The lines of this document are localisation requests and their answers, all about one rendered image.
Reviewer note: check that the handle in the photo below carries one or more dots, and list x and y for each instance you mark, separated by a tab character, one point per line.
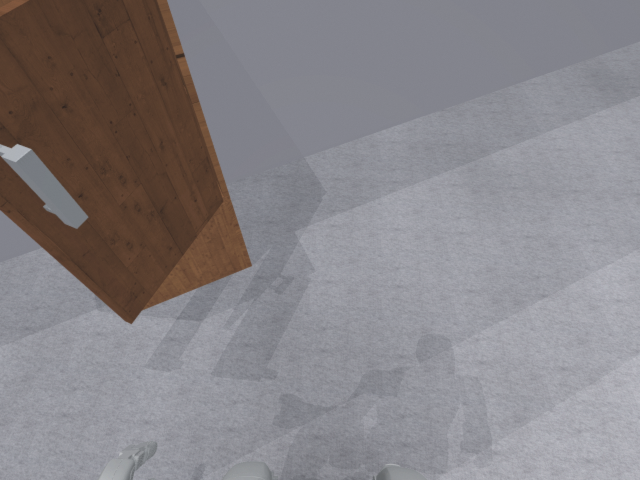
38	177

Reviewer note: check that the robot right shin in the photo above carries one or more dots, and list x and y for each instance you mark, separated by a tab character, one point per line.
389	465

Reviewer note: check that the left robot hand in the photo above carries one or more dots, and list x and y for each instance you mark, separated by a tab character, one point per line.
130	459

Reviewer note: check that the cupboard door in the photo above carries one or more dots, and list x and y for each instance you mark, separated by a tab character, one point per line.
92	87

